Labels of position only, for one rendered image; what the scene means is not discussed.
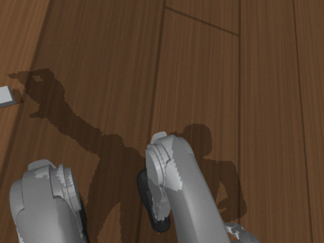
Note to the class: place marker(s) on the right robot hand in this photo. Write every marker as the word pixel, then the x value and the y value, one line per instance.
pixel 239 233

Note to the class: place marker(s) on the left robot foot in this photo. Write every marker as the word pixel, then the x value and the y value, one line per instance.
pixel 84 222

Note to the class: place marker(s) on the right robot foot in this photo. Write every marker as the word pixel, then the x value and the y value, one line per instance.
pixel 146 198

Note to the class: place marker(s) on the small box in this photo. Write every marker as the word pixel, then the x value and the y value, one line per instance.
pixel 6 97

